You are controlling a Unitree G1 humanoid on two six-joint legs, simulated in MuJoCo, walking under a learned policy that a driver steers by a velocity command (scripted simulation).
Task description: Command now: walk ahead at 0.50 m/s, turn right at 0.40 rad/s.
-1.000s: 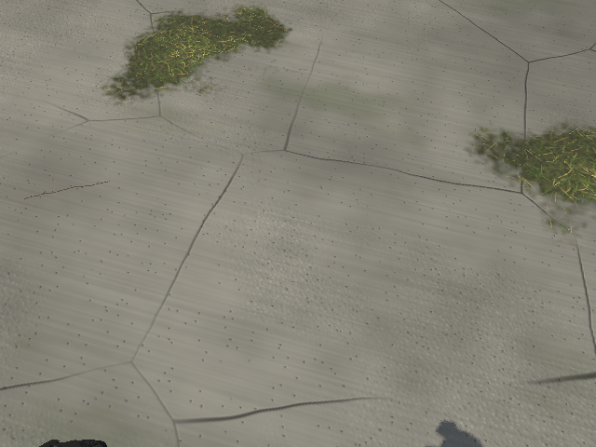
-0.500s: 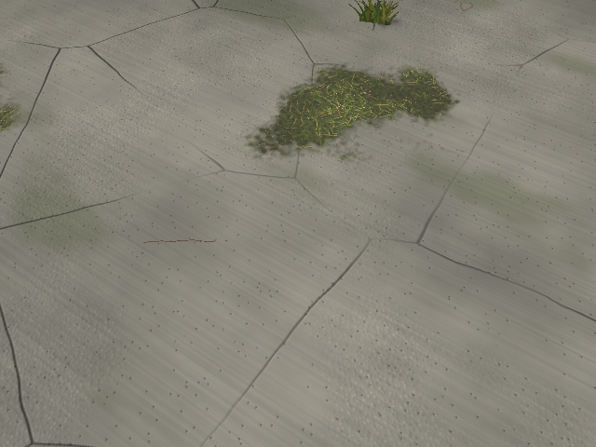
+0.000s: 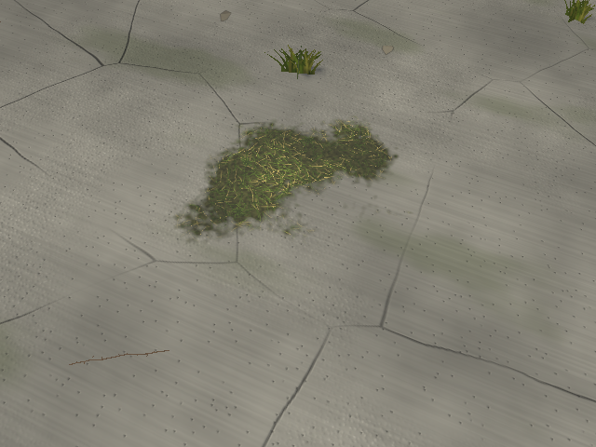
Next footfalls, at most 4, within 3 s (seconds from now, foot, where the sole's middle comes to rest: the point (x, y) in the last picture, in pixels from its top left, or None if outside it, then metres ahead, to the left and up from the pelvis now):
0.28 right None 0.33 -0.15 -0.78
0.78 left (232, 409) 0.59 0.13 -0.78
1.32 right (298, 346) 0.75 -0.03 -0.78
1.70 left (212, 423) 0.56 0.17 -0.78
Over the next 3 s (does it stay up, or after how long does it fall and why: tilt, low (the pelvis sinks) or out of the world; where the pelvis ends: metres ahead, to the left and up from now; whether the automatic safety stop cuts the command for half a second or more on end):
stays up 0.96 0.40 -0.01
